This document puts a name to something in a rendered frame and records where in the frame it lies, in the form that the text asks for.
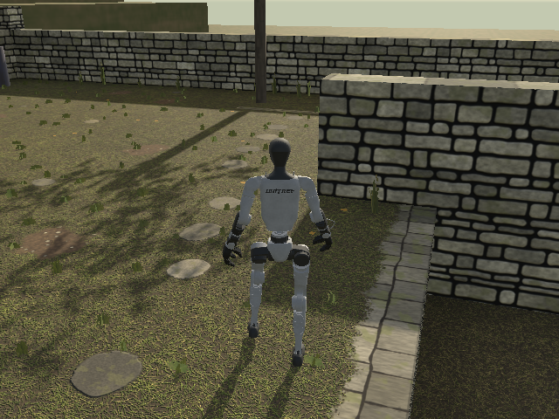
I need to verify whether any left robot hand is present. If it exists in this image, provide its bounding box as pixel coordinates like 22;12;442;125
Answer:
223;245;242;267

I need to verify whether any robot left forearm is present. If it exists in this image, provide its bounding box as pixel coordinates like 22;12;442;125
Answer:
225;212;245;250

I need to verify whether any left robot shin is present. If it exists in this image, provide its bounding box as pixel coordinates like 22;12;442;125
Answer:
250;270;262;326

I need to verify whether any left robot upper arm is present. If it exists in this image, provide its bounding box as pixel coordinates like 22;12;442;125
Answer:
237;176;262;225

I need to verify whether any right robot hand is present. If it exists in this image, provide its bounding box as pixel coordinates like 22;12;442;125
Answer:
313;235;333;251

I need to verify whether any right robot upper arm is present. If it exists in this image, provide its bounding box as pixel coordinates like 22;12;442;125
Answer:
298;175;324;223

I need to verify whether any right robot thigh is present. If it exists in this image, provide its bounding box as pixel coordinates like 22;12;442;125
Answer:
292;244;310;312

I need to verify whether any robot right forearm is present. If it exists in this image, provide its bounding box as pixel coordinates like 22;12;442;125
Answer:
315;209;331;238

